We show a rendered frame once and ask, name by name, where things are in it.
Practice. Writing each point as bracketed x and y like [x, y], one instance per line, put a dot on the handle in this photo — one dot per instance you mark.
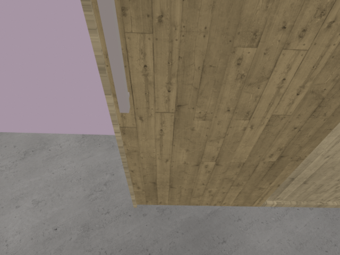
[109, 22]

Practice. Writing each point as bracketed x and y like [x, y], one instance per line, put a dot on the wardrobe door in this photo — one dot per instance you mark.
[227, 97]
[317, 178]

